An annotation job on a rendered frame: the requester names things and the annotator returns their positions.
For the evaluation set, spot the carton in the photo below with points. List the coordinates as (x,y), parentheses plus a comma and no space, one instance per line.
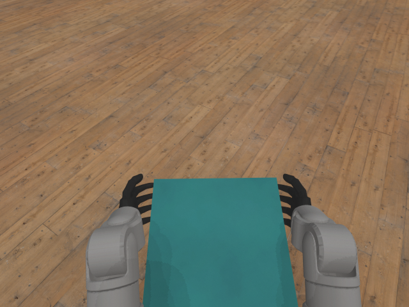
(217,242)

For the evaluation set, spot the robot right hand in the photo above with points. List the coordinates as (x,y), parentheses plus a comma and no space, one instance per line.
(298,193)

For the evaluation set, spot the robot left hand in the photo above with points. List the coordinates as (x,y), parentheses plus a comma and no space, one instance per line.
(130,192)

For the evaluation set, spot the robot right forearm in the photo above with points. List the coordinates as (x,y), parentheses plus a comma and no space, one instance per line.
(330,261)

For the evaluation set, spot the robot left forearm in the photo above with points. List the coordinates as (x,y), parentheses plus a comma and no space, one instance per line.
(112,262)

